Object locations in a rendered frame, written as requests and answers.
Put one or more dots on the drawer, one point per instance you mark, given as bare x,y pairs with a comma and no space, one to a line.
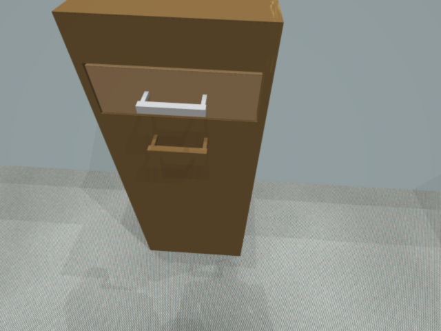
230,94

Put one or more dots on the cabinet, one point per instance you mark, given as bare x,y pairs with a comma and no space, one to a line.
182,204

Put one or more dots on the handle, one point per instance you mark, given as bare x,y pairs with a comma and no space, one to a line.
183,152
177,109

